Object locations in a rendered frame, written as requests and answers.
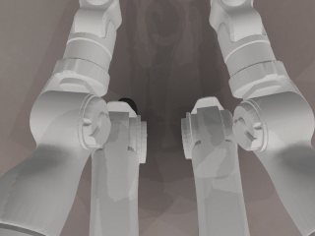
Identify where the robot left upper arm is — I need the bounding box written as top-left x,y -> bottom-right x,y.
0,90 -> 111,236

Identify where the robot right shin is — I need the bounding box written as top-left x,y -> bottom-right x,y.
190,96 -> 238,151

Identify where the robot left forearm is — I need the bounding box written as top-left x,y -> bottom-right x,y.
30,0 -> 122,132

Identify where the left robot thigh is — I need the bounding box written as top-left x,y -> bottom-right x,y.
89,111 -> 147,236

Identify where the robot right forearm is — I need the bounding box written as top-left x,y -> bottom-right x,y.
209,0 -> 315,132

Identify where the robot right upper arm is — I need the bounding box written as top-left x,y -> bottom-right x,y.
232,91 -> 315,236

